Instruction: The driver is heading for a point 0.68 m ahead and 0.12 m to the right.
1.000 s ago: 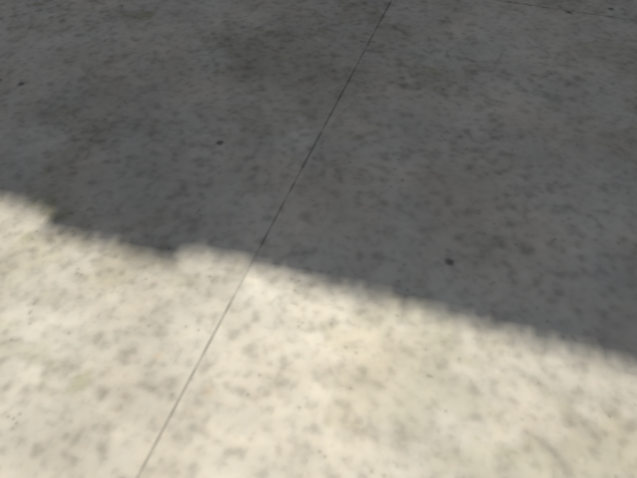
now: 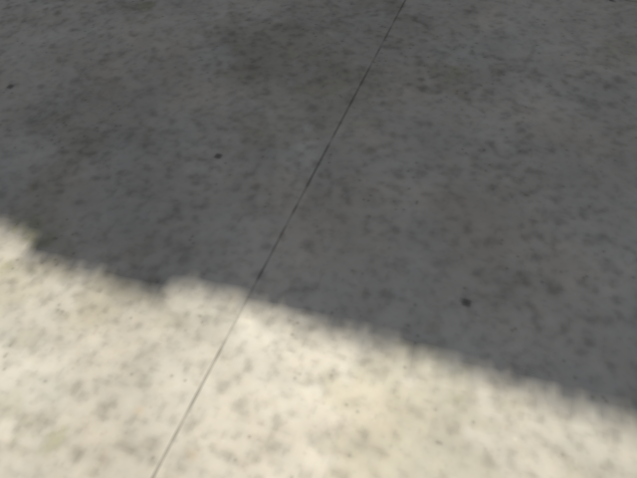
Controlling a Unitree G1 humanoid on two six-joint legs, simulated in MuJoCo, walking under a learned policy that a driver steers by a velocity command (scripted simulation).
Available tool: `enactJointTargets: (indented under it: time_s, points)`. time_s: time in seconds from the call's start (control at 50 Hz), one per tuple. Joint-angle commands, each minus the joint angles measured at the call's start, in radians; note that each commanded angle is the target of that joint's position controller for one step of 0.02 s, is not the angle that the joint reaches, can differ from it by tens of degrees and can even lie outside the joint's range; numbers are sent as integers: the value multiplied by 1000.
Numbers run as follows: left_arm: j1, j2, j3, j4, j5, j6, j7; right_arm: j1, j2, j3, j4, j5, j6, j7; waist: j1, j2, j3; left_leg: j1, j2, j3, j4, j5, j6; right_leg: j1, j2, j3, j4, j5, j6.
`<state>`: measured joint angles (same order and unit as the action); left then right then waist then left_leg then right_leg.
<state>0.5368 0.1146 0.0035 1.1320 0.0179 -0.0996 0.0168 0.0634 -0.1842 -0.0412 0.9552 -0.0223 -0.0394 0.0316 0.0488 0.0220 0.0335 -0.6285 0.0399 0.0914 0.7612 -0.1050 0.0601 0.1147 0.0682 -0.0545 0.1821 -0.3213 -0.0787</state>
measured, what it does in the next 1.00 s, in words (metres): walks ahead: left foot, then right foot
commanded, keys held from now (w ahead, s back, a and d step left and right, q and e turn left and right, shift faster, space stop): w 0.24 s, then no key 0.70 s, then e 0.06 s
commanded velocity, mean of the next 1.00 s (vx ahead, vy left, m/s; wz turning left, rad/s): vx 0.23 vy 0.00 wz -0.01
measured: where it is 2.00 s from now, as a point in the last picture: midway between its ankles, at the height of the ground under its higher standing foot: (362, 430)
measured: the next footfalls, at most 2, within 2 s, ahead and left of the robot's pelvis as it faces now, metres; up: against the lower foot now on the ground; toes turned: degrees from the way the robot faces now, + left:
left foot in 0.12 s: +0.25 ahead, +0.08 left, +0.00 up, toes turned +4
right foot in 0.60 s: +0.45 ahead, -0.07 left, +0.00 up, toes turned -3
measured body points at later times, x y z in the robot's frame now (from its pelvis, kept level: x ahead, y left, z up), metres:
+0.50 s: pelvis +0.27 +0.02 +0.01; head +0.30 +0.03 +0.45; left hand +0.38 +0.24 -0.14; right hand +0.20 -0.20 -0.14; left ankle +0.21 +0.07 -0.74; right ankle +0.41 -0.10 -0.70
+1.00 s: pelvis +0.36 +0.01 +0.00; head +0.36 +0.02 +0.45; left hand +0.37 +0.23 -0.16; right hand +0.35 -0.20 -0.16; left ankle +0.34 +0.13 -0.74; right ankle +0.41 -0.07 -0.74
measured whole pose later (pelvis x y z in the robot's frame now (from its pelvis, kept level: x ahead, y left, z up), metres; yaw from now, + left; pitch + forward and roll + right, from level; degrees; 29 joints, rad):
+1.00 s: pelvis +0.36 +0.01 +0.00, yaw +0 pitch -1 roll +0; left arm 0.28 0.15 0.02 1.08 0.01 0.00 0.03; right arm 0.31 -0.12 0.00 1.13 -0.02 0.00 -0.04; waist 0.02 -0.01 0.02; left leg -0.16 0.02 0.01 0.46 -0.28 -0.01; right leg -0.25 0.04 -0.09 0.40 -0.14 -0.07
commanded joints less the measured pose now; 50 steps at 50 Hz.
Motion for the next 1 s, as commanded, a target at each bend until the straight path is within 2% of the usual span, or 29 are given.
enactJointTargets:
  time_s: [0.02, 0.06, 0.08, 0.1, 0.12, 0.14, 0.16, 0.18, 0.22, 0.26, 0.3, 0.36, 0.4, 0.46, 0.52, 0.56, 0.58, 0.6, 0.62, 0.64, 0.66, 0.68, 0.7, 0.74, 0.82, 0.86, 0.9, 0.94, 1.0]
  points:
    - [55, 143, 19, -11, 0, -14, 9, -112, -28, 5, -87, 8, -9, -2, -20, -127, 120, 80, -53, 59, -136, 36, 30, -117, -254, 84, -19, 770, -78]
    - [25, 166, 25, -13, 1, -19, 12, -31, -61, -9, -72, 8, -15, -15, -70, -130, 65, 202, -92, 62, -162, 2, 72, -70, -267, 61, 99, 1023, -68]
    - [9, 179, 29, -15, 3, -17, 14, 75, -83, -21, -40, 9, -21, -22, -117, -131, 8, 299, -114, 55, -174, -25, 92, -46, -267, 51, 222, 1114, -62]
    - [-11, 190, 33, -19, 1, -12, 13, 228, -102, -36, 11, 8, -28, -30, -182, -119, -68, 460, -124, 49, -237, -4, 112, -68, -254, 38, 401, 1093, -53]
    - [-16, 183, 32, -28, -4, -9, 8, 373, -146, -55, 52, -10, -35, -40, -237, -88, -142, 676, -32, -49, -271, -68, 141, -215, -221, 23, 633, 864, -47]
    - [44, 88, 15, -56, -17, -6, -3, 476, -240, -78, 59, -32, -36, -43, -212, 83, -266, 895, 261, -449, -314, -240, 228, -464, -100, -24, 1012, 240, -26]
    - [78, 108, 33, -57, -25, 0, -14, 415, -234, -78, 54, -8, -22, -29, -165, 144, -307, 929, 372, -856, -507, -357, 331, -682, 19, 74, 1245, -176, -23]
    - [-39, 151, 43, -93, -8, 5, -13, 280, -186, -65, 34, 13, -22, -25, -116, 49, -127, 779, 329, -714, -550, -469, 284, -770, -69, 112, 1240, -73, -40]
    - [-136, 128, 46, -117, 2, 3, -20, 182, -74, -33, 26, 11, -42, -21, -61, -45, 22, 519, 249, -479, -608, -263, 215, -702, -136, 104, 1114, 47, -36]
    - [-96, 85, 42, -105, 22, 29, -26, 215, -32, -13, 56, 10, -61, -32, -11, -28, 37, 408, 190, -325, -613, 2, 176, -596, -159, 98, 1028, 52, -9]
    - [-94, 75, 43, -108, 22, 48, -24, 275, -50, -9, 79, 8, -79, -36, 7, -18, 38, 394, 174, -220, -580, 389, 177, -579, -147, 65, 979, 43, 17]
    - [-188, 88, 44, -142, 15, 62, -21, 313, -78, -2, 92, 5, -78, -36, 8, 25, 35, 420, 123, -99, -541, 676, 142, -616, -133, 19, 827, 131, 36]
    - [-272, 82, 36, -165, 5, 62, -21, 324, -69, 8, 94, 9, -68, -38, -11, 55, 31, 427, 85, -47, -525, 725, 103, -585, -114, -15, 673, 204, 41]
    - [-344, 81, 26, -175, -6, 61, -14, 393, -69, 16, 118, 10, -58, -48, -54, 77, 0, 516, 93, -44, -487, 754, 80, -553, -83, -42, 537, 285, 37]
    - [-348, 99, 27, -166, -2, 54, -1, 409, -65, 20, 133, 1, -47, -59, -60, 82, -1, 583, 128, -70, -421, 749, 95, -523, -71, -30, 465, 235, 19]
    - [-291, 112, 34, -141, 2, 44, 9, 391, -68, 19, 135, 1, -43, -66, -35, 74, -1, 611, 143, -98, -334, 761, 99, -456, -53, -24, 372, 196, -4]
    - [-227, 112, 36, -116, 4, 33, 14, 377, -74, 17, 136, 7, -41, -68, 3, 44, -13, 609, 126, -92, -251, 718, 79, -371, -56, -17, 248, 296, -14]
    - [-149, 155, 46, -92, 13, 18, 18, 399, -72, 18, 134, 13, -45, -68, 18, -9, -70, 549, 91, -83, -146, 540, 46, -220, -140, 60, 225, 632, -27]
    - [-74, 212, 56, -81, 22, 12, 17, 497, -21, 29, 133, 32, -42, -72, -13, -125, -184, 421, 15, -44, 39, 48, 14, -20, -352, 232, 312, 1128, -129]
    - [-79, 167, 44, -80, 1, 25, 14, 557, 10, 29, 168, 53, -15, -72, -5, -210, -273, 357, -88, -49, 197, -501, -5, -1, -482, 387, 279, 1224, -287]
    - [-133, 134, 31, -91, -13, 33, 10, 485, -28, 17, 159, 23, 6, -73, -19, -137, -202, 326, -70, -107, 246, -581, -11, -111, -455, 382, 213, 971, -285]
    - [-201, 126, 26, -101, -10, 41, 13, 410, -21, 14, 143, -2, 15, -68, -32, -105, -102, 304, -60, -121, 251, -542, -19, -218, -409, 344, 155, 767, -251]
    - [-245, 111, 18, -107, -3, 47, 20, 371, -5, 15, 139, -9, 23, -63, -55, -77, -50, 317, -40, -132, 205, -479, -27, -299, -369, 298, 107, 632, -209]
    - [-290, 100, 9, -107, 3, 55, 31, 383, 27, 23, 153, -5, 41, -60, -97, -101, -22, 394, -27, -116, 76, -399, -48, -395, -292, 204, 65, 493, -139]
    - [-255, 134, 15, -89, 0, 59, 25, 382, 24, 28, 178, 10, 63, -75, -83, -102, -57, 455, -38, -81, -116, -311, -59, -378, -263, 191, 56, 253, -102]
    - [-276, 144, 20, -89, -12, 72, 22, 375, 29, 33, 185, 6, 65, -75, -92, -101, -29, 521, -34, -67, -242, -175, -51, -449, -239, 188, 36, -10, -65]
    - [-256, 139, 25, -81, -16, 85, 18, 351, 2, 34, 172, -8, 57, -74, -78, -81, 36, 538, 16, -124, -354, -128, -39, -520, -216, 198, 5, -195, 2]
    - [-234, 113, 27, -76, -19, 96, 14, 336, -15, 35, 174, 4, 43, -72, -48, 10, 108, 368, 36, -166, -403, -219, -27, -429, -162, 148, 33, -77, 29]
    - [-228, 123, 33, -84, -9, 93, 7, 293, -34, 25, 149, 11, 19, -86, -26, 45, 63, 354, 51, -164, -435, -187, -23, -341, -142, 136, 149, 103, 8]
